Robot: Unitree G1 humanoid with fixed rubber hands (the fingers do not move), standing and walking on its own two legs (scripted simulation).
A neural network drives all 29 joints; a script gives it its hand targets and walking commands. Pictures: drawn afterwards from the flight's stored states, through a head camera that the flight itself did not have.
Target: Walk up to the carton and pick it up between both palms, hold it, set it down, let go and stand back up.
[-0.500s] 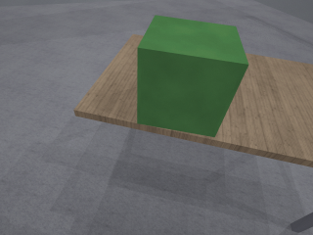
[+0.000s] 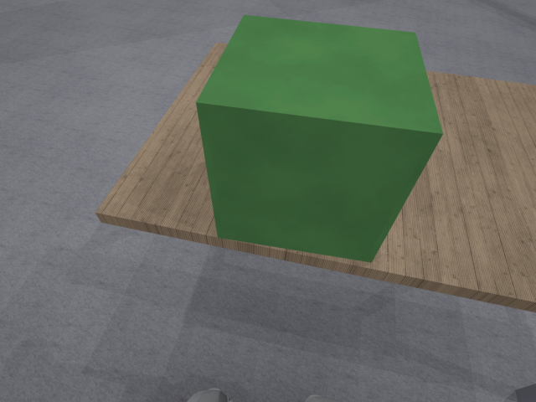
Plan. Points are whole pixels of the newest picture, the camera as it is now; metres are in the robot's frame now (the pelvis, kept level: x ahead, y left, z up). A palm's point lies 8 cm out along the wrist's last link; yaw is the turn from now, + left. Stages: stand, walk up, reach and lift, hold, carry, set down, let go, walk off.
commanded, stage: walk up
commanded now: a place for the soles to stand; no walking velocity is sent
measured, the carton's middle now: (309, 142) +0.53 -0.07 +0.09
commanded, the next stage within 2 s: none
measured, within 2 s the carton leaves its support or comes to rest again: neither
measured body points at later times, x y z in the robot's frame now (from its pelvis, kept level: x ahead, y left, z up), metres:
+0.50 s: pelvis +0.04 +0.01 +0.01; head +0.08 +0.01 +0.46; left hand +0.14 +0.25 -0.13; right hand +0.15 -0.23 -0.12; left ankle +0.08 +0.12 -0.71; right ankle +0.07 -0.09 -0.71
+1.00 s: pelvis +0.03 +0.02 +0.01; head +0.06 +0.00 +0.45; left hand +0.18 +0.23 -0.13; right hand +0.04 -0.24 -0.13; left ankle +0.08 +0.12 -0.71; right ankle +0.07 -0.09 -0.71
